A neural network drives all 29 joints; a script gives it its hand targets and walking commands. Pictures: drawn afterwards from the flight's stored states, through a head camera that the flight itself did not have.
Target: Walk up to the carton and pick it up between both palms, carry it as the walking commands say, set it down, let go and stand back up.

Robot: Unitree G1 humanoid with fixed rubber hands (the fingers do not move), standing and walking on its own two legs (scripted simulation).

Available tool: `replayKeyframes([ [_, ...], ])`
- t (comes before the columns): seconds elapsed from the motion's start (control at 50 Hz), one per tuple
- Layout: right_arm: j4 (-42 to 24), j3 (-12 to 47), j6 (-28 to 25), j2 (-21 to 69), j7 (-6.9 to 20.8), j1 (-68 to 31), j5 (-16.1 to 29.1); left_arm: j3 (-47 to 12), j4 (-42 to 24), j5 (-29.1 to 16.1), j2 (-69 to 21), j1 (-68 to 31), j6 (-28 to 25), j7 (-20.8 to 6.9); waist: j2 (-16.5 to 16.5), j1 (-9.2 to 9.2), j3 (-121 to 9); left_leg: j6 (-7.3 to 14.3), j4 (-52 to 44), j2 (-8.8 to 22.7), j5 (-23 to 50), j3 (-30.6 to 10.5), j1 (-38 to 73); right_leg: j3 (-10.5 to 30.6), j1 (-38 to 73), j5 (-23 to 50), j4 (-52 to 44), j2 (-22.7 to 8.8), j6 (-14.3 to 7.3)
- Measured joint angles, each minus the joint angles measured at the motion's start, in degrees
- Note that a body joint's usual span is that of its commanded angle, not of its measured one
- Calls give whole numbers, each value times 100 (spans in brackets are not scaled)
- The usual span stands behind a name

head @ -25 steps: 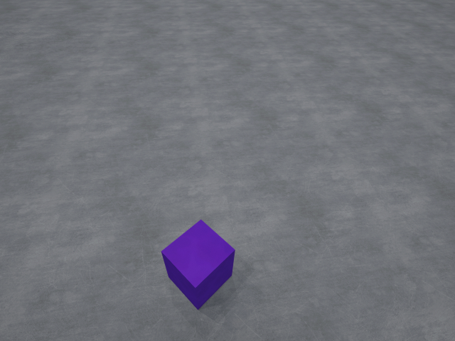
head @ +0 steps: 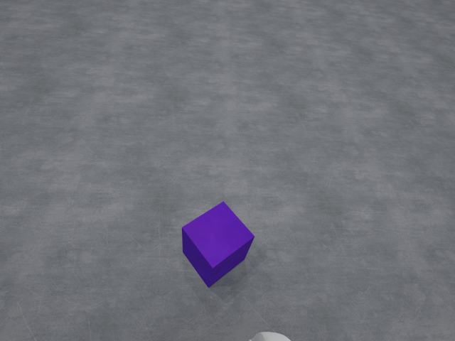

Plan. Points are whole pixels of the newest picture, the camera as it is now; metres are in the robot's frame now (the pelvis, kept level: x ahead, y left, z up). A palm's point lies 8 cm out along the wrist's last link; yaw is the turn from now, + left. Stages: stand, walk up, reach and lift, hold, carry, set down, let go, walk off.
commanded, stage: walk up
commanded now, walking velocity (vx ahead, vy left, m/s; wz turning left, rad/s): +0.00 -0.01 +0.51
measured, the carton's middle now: (215, 244) +0.56 -0.07 -0.65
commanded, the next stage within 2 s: none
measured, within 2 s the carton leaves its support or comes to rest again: neither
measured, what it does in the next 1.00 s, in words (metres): steps to the right, turning left: right foot, then left foot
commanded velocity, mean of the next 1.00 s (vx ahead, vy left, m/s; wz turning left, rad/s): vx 0.10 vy -0.24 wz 0.48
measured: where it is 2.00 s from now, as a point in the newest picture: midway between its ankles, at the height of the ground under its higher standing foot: outside the picture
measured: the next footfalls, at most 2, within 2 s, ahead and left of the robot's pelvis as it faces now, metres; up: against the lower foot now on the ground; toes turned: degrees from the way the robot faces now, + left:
right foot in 0.36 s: -0.02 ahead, -0.19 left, +0.00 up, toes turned -2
left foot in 0.76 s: +0.07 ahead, +0.01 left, +0.00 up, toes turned +21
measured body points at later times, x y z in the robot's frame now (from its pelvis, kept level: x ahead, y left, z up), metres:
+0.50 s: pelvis -0.01 -0.11 -0.01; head +0.04 -0.10 +0.44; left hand -0.01 +0.15 -0.16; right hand +0.06 -0.37 -0.15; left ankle -0.01 +0.04 -0.67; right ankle -0.06 -0.19 -0.74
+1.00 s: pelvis +0.08 -0.16 +0.00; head +0.12 -0.12 +0.45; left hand +0.12 +0.12 -0.15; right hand +0.16 -0.42 -0.13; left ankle +0.04 -0.01 -0.74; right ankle +0.09 -0.31 -0.66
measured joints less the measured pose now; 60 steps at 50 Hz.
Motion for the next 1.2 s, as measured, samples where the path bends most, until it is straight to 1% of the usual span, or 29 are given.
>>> replayKeyframes([
  [0.06,0,0,-10,1,-7,0,-29,0,-33,-4,9,-82,18,0,-6,-10,6,0,-262,-26,191,-88,-4,1,1,-149,-21,101,0],
  [0.16,1,0,4,1,-20,-1,-38,0,-81,-21,9,-233,28,0,44,-64,29,-52,-534,-63,454,-247,-101,6,4,-236,-529,288,0],
  [0.2,2,-1,22,0,-32,-1,-61,-1,-80,-21,14,-251,31,-10,71,-66,29,-88,-561,-64,503,-291,-159,5,27,-289,-735,321,0],
  [0.26,2,-2,84,-15,-143,2,-124,-1,-80,-22,55,-252,92,-102,83,-52,30,-142,-628,-29,545,-368,-231,15,29,-478,-737,315,-1],
  [0.3,1,-1,103,-67,-167,4,-143,-1,-83,-22,78,-249,93,-143,101,-12,24,-209,-675,21,598,-449,-306,25,108,-352,-943,286,-19],
  [0.34,1,-7,121,-128,-176,16,-143,3,-86,-22,99,-213,76,-148,53,107,-23,-366,-639,24,585,-483,-417,39,449,-27,-1763,184,-89],
  [0.36,2,-7,122,-138,-184,45,-143,9,-85,-22,146,-161,51,-148,-75,168,-106,-413,-412,-78,299,-462,-596,61,705,-41,-2348,22,-121],
  [0.38,8,-9,125,-169,-201,26,-151,21,-82,-22,161,-138,42,-148,-122,261,-88,-418,89,-122,-267,-464,-824,17,753,280,-2560,-26,-188],
  [0.4,10,-10,137,-218,-219,8,-159,20,-79,-22,113,-90,41,-148,-39,323,-49,-418,693,-81,-657,-464,-1041,-92,776,423,-2532,44,-287],
  [0.44,5,-6,145,-241,-214,-4,-145,21,-78,-18,59,75,41,-148,-20,443,-85,-419,1782,-52,-798,-313,-1414,-260,878,425,-2545,96,-469],
  [0.48,3,-6,144,-252,-158,-67,-147,20,-79,-18,11,225,38,-147,-54,532,-90,-418,2620,-12,-797,-140,-1626,-392,1037,345,-2593,98,-570],
  [0.54,-1,-6,152,-266,-80,-206,-120,18,-81,-18,-104,389,-9,-129,-47,572,-107,-418,3073,73,-769,-28,-1703,-633,1216,198,-2595,108,-632],
  [0.6,-3,-7,182,-266,-52,-388,-59,19,-81,-6,-225,466,-33,-112,-45,584,-135,-418,3026,122,-770,47,-1705,-917,1328,56,-2596,132,-678],
  [0.64,-5,-6,185,-266,-52,-528,-39,18,-82,9,-306,484,-33,-93,-56,609,-165,-418,2762,136,-774,122,-1705,-1093,1343,-27,-2597,146,-696],
  [0.72,-10,-7,116,-225,-99,-763,-9,19,-81,11,-377,488,-33,-83,-132,600,-206,-416,1689,115,-743,306,-1450,-1400,1340,-234,-2484,143,-693],
  [0.76,-10,-9,8,-233,-171,-810,-12,18,-78,12,-381,495,-18,-83,-97,482,-121,-305,858,112,-287,328,-890,-1496,1291,-414,-1899,106,-645],
  [0.78,-4,-10,-29,-207,-214,-818,-21,20,-75,12,-340,467,-5,-82,-143,373,-57,-237,768,93,-157,330,-754,-1413,1096,-525,-1228,15,-561],
  [0.8,0,-10,-46,-190,-257,-780,-41,21,-77,12,-295,410,17,-82,-160,282,-39,-243,743,98,-471,303,-665,-1187,770,-639,-436,7,-442],
  [0.84,3,-7,-36,-100,-330,-591,-55,22,-94,15,-155,214,88,-82,-277,169,-19,-241,747,65,-537,267,-596,-603,155,-605,802,14,-237],
  [0.86,3,-7,-24,-98,-351,-457,-60,21,-124,23,-116,114,108,-82,-255,118,-24,-241,650,93,-446,198,-524,-418,-62,-497,1125,12,-171],
  [0.9,1,-5,4,-101,-370,-190,-98,19,-245,40,-66,-90,119,-94,-158,39,-30,-250,375,179,-256,25,-373,-152,-339,-236,1241,-61,-91],
  [0.96,-1,-5,9,-100,-364,130,-155,20,-451,48,-10,-358,130,-143,-15,-90,-35,-346,-1,338,-65,-272,-237,-3,-521,40,1049,-214,2],
  [1.02,-3,-6,9,-103,-349,310,-176,20,-615,48,19,-468,132,-182,69,-186,-111,-489,-330,509,91,-471,-224,50,-522,109,356,-233,77],
  [1.06,-5,-7,9,-141,-349,337,-151,19,-663,48,24,-489,133,-204,94,-239,-138,-632,-540,607,201,-506,-225,75,-475,174,-335,-209,85],
  [1.1,-3,-6,9,-216,-348,376,-92,20,-674,47,15,-484,124,-219,105,-240,-141,-744,-574,658,210,-508,-237,85,-170,452,-1449,-195,81],
  [1.12,0,-5,11,-233,-348,440,-83,23,-675,47,33,-478,110,-220,27,-208,-172,-764,-420,595,49,-494,-297,98,73,595,-2049,-276,61],
  [1.14,8,-7,41,-271,-350,469,-95,27,-670,47,15,-475,88,-220,7,-148,-162,-761,-43,545,-360,-511,-426,82,172,663,-2246,-330,3],
  [1.16,11,-9,102,-340,-356,444,-103,26,-667,47,-84,-453,85,-220,125,-99,-99,-756,487,547,-819,-507,-575,21,180,612,-2121,-269,-86],
  [1.2,3,-5,182,-389,-357,412,-95,28,-667,47,-257,-342,85,-220,231,34,-112,-755,1585,398,-1154,-427,-899,-60,268,537,-2088,-215,-256],
])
